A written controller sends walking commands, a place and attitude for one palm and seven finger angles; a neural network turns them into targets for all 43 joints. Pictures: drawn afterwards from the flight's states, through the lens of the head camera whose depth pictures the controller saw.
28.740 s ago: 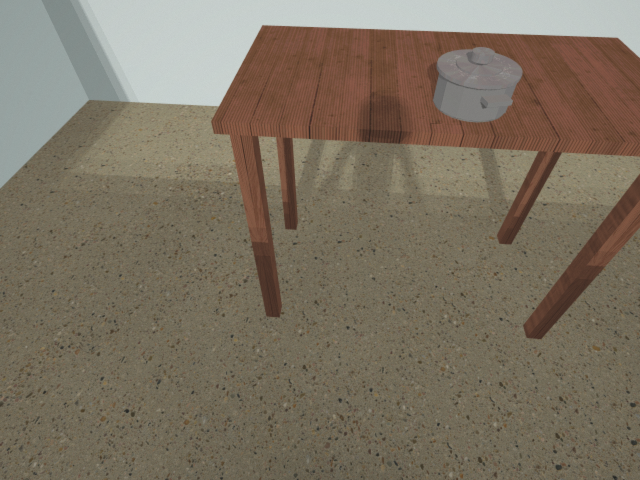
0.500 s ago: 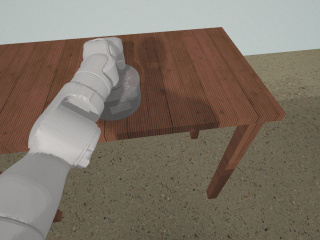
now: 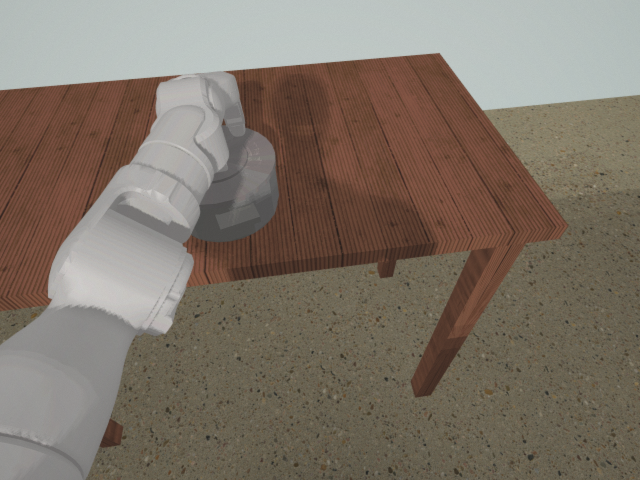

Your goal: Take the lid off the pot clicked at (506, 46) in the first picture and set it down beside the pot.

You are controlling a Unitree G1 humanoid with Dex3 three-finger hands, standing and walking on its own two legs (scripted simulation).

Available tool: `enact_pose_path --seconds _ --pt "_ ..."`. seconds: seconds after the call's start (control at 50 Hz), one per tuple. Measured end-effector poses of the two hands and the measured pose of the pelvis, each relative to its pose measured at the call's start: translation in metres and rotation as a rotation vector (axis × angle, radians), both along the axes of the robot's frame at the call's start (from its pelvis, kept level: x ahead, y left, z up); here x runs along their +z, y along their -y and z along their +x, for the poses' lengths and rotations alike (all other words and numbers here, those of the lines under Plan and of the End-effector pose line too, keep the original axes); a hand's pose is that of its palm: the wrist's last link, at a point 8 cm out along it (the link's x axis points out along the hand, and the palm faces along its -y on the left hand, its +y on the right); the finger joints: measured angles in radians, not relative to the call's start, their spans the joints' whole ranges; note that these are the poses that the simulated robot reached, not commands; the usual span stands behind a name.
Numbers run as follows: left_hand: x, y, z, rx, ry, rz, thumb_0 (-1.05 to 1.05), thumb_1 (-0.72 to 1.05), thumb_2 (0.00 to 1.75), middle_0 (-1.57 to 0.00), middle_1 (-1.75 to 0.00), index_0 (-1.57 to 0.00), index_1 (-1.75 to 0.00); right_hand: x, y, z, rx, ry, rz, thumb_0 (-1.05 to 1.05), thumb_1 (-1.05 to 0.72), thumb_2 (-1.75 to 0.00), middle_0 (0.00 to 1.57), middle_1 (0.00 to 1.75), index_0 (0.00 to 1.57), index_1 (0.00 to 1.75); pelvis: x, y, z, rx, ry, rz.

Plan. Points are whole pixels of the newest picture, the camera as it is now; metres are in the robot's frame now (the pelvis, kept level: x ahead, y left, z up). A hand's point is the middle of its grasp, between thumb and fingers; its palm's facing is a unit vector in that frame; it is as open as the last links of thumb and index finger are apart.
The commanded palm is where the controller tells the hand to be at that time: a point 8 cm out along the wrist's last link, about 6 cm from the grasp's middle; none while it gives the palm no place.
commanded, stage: lower the open fingers around the knob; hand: left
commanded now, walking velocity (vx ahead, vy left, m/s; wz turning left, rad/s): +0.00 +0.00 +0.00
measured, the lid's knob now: (210, 148) +0.51 +0.11 +0.16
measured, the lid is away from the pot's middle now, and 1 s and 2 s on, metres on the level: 0.00 0.00 0.00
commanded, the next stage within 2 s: close the fingers and squeeze the knob in 0.64 s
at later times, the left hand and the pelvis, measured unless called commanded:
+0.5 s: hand (211, 145) +0.48 +0.10 +0.18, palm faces -0.36 -0.11 -0.93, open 10.1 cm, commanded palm +0.47 +0.11 +0.22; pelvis +0.00 +0.00 +0.00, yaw +0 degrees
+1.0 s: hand (210, 148) +0.48 +0.10 +0.18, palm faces -0.37 -0.08 -0.93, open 9.9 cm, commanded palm +0.47 +0.11 +0.22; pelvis +0.00 +0.00 +0.00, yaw +0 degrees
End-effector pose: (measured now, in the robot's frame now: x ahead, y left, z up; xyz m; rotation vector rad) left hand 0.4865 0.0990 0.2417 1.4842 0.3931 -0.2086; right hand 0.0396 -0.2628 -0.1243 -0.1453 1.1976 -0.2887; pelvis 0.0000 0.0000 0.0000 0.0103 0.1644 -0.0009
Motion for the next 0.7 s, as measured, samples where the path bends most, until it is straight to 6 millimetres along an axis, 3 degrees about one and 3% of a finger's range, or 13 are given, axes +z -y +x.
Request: enact_pose_path --seconds 0.7 --pt "-0.002 -0.006 -0.009 -0.023 0.020 -0.021 0.00 -0.22 1.26 -0.81 -0.09 -0.82 -0.08 0.004 -0.007 0.028 0.031 0.067 0.018 0.01 -0.90 -0.90 0.20 0.29 0.21 0.30 0.002 -0.002 0.001 0.000 0.025 0.000"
